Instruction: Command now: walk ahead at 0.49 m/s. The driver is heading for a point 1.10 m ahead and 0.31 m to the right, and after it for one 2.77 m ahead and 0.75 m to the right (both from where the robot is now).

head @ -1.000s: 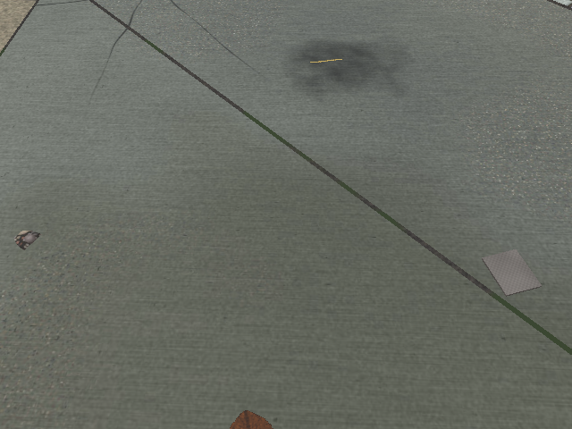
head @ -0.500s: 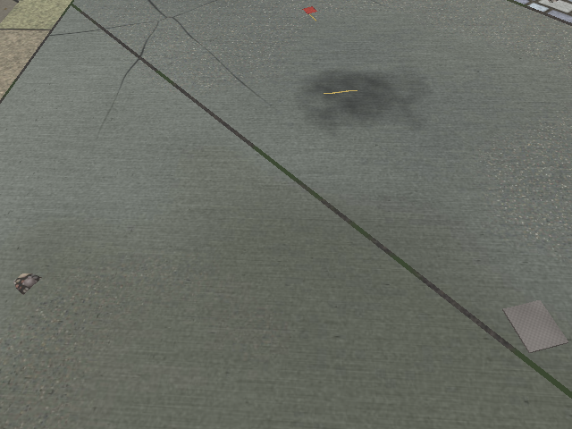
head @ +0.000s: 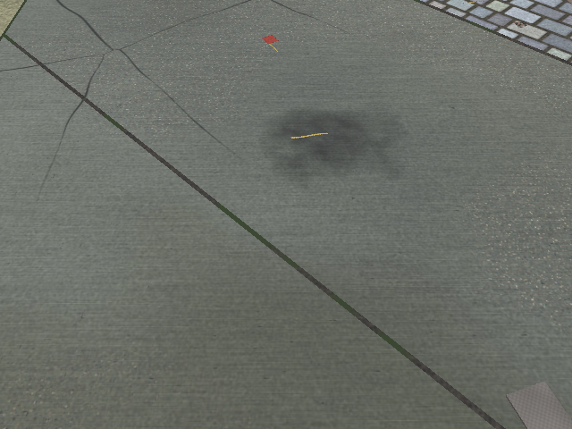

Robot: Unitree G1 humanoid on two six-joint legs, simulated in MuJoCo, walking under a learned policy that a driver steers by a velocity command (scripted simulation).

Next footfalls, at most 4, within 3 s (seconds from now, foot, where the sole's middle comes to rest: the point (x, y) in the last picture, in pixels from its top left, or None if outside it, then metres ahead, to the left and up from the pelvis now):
0.30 right None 0.34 -0.17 -0.78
0.86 left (255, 380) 0.65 0.08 -0.78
1.42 right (358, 292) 0.90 -0.20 -0.78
1.92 left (330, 201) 1.24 -0.16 -0.78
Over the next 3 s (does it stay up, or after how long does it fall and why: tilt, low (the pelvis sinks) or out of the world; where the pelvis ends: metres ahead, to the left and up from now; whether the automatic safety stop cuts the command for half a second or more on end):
stays up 1.50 -0.43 -0.03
